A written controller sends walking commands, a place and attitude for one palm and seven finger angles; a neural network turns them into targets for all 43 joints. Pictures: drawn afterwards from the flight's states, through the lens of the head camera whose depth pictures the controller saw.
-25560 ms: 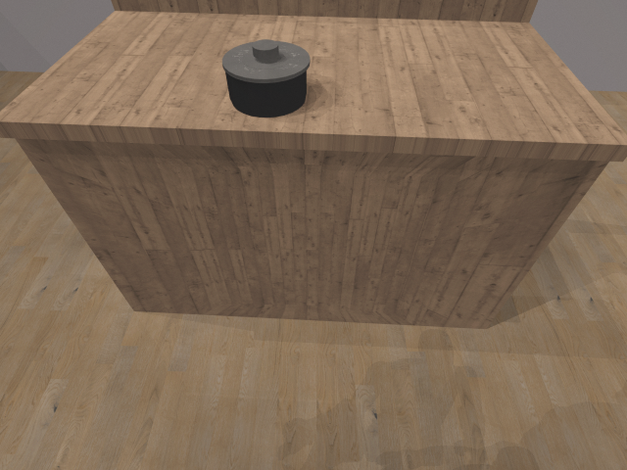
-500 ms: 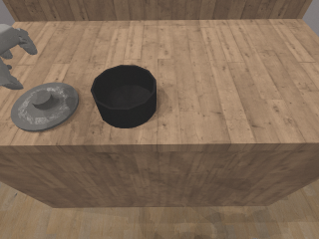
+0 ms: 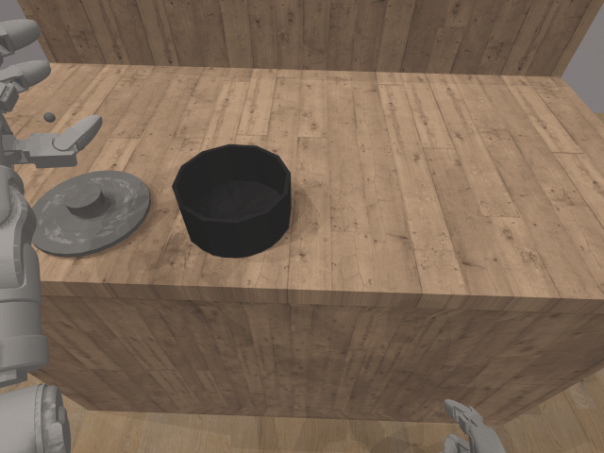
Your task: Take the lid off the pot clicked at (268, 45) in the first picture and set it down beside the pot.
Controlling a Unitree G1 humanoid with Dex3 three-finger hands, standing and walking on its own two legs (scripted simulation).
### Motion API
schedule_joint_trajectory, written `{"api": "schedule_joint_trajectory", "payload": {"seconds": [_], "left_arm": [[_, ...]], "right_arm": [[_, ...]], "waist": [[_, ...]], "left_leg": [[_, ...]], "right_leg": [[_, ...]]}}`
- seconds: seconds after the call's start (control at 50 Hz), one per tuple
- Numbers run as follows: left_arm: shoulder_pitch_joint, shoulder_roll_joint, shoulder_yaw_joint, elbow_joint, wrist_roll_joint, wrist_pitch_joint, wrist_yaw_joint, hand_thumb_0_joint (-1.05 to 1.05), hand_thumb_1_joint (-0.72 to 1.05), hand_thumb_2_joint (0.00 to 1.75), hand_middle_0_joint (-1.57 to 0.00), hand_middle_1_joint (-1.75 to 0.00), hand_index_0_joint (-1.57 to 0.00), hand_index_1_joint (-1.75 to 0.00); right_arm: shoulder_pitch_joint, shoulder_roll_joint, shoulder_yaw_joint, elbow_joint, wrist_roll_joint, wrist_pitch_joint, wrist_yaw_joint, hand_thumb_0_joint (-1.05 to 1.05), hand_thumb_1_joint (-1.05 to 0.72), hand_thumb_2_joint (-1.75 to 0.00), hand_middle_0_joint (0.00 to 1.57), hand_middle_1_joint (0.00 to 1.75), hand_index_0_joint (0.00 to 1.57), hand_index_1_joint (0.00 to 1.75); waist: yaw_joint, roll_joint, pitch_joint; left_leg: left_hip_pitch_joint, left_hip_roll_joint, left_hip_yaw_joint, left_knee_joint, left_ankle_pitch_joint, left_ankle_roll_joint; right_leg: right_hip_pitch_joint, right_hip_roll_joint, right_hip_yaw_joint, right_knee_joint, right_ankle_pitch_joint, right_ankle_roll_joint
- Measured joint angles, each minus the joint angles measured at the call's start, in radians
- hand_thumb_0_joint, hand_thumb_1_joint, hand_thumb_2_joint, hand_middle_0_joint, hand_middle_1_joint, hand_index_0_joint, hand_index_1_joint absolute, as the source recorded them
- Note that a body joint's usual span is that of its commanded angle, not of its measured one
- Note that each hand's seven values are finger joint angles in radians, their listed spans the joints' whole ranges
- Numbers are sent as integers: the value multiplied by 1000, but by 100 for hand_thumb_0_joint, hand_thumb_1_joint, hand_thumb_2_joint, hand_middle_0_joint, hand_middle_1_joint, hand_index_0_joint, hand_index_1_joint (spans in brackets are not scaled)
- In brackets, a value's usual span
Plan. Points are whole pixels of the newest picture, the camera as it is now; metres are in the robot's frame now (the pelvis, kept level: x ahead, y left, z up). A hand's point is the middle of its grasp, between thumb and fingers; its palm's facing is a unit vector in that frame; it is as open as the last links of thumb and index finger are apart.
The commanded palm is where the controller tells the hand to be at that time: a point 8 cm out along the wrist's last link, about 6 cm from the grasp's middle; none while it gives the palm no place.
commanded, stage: draw the hand back to the body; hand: left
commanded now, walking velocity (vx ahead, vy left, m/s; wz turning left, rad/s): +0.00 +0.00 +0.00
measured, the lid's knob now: (84, 199) +0.44 +0.36 +0.07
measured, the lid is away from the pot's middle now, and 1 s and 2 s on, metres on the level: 0.23 0.23 0.23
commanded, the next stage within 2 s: step back with the hand held close in 1.46 s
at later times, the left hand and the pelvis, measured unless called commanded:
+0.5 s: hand (8, 174) +0.28 +0.27 +0.27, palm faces +0.55 -0.81 -0.21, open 8.6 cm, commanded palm +0.23 +0.30 +0.27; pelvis +0.00 -0.03 +0.00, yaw +0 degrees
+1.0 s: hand out of the picture +0.21 +0.26 +0.26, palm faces +0.51 -0.83 -0.22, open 7.5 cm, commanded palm +0.15 +0.29 +0.26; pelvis -0.02 -0.01 +0.00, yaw +0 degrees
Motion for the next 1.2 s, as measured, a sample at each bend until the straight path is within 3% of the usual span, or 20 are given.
{"api": "schedule_joint_trajectory", "payload": {"seconds": [0.26, 0.72, 1.2], "left_arm": [[230, -39, 71, -250, -60, 0, 21, 0, 25, 85, -36, -56, -36, -56], [431, -121, 71, -453, -103, -27, 28, 1, 80, 89, -23, -34, -23, -34], [736, -161, 44, -765, -102, -65, 20, 1, 89, 90, -21, -30, -21, -30]], "right_arm": [[-1, -49, -50, 54, 0, 2, 0, 1, -91, -90, 20, 30, 20, 30], [-87, 8, -26, 57, -14, -41, -20, 1, -90, -90, 20, 30, 20, 30], [-72, 21, -33, 65, -40, -68, -9, 1, -90, -90, 20, 30, 20, 30]], "waist": [[33, 38, -20], [69, 41, 4], [73, 27, 10]], "left_leg": [[18, 21, -8, 2, -15, -20], [59, 26, -17, -9, 20, -25], [73, 2, -4, -9, 29, 4]], "right_leg": [[18, 22, -6, 4, -17, -20], [67, 26, -16, -21, 22, -25], [92, 1, -5, -44, 45, 5]]}}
